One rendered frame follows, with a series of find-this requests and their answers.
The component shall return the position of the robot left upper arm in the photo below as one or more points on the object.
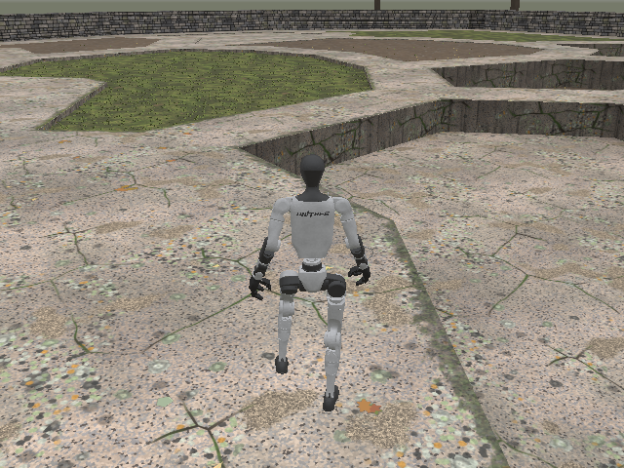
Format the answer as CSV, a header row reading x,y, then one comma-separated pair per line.
x,y
280,207

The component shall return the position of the robot left hand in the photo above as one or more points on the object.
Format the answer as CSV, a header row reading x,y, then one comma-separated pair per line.
x,y
254,286

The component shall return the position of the robot right foot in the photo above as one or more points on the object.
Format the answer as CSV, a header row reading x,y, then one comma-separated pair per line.
x,y
328,404

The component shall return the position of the robot right hand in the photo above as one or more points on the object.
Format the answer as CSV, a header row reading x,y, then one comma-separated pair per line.
x,y
357,271

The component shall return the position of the left robot shin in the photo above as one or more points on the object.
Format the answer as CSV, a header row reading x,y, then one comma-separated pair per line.
x,y
284,332

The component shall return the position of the left robot forearm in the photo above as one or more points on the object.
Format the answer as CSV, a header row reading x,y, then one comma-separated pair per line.
x,y
262,262

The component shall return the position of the right robot forearm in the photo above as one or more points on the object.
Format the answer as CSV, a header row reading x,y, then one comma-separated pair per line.
x,y
360,255

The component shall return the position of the robot right upper arm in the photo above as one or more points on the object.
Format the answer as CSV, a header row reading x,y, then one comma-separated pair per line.
x,y
343,207

